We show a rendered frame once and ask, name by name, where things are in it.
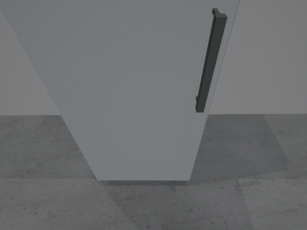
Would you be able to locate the handle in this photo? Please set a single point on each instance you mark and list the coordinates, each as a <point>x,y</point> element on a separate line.
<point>216,35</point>

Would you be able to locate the fridge door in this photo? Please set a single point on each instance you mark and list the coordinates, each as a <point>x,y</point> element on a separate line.
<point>124,76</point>

